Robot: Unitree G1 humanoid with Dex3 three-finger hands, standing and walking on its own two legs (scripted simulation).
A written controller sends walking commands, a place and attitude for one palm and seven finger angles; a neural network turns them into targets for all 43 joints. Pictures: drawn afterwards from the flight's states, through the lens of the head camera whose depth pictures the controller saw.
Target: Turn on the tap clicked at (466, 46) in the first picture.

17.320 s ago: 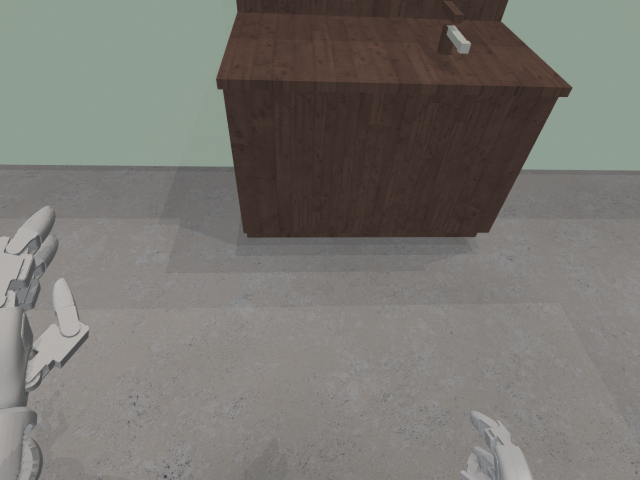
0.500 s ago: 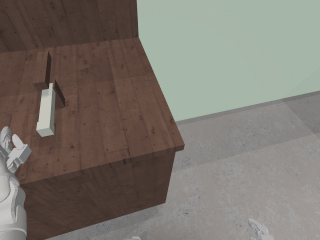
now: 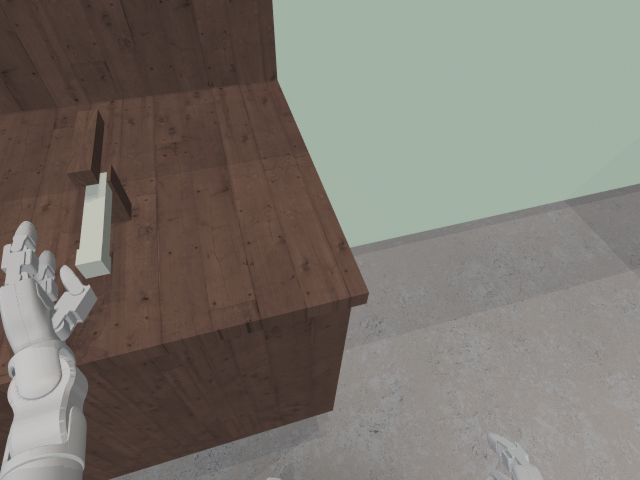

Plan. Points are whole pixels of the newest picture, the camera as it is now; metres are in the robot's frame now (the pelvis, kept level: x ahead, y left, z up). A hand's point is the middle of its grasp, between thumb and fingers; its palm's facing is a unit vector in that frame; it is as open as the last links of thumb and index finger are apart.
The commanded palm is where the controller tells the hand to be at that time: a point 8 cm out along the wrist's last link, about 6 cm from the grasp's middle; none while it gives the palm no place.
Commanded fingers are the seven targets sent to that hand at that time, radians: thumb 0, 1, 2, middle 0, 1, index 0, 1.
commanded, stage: push the lever round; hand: left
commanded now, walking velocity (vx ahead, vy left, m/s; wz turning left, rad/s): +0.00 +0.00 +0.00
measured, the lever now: (93, 261) +0.34 +0.30 +0.09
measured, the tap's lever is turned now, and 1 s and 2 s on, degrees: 1 22 46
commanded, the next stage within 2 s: none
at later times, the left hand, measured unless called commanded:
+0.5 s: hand (115, 285) +0.32 +0.27 +0.07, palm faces +0.58 -0.81 -0.08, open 7.8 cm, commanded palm +0.27 +0.30 +0.08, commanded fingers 0.00 0.90 0.90 -0.15 -0.15 -0.15 -0.15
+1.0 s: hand (150, 276) +0.33 +0.23 +0.07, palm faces +0.66 -0.75 -0.07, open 7.8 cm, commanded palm +0.29 +0.26 +0.08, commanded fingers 0.00 0.90 0.90 -0.15 -0.15 -0.15 -0.15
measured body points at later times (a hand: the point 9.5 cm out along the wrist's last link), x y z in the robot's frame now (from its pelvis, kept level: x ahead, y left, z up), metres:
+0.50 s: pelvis +0.00 -0.02 +0.00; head +0.03 -0.02 +0.45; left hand +0.28 +0.31 +0.07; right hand +0.14 -0.27 -0.11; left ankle +0.02 +0.09 -0.71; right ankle -0.01 -0.10 -0.71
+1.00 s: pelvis +0.00 -0.02 +0.00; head +0.02 -0.02 +0.45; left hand +0.29 +0.27 +0.08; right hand +0.15 -0.26 -0.11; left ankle +0.02 +0.09 -0.71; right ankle -0.01 -0.10 -0.71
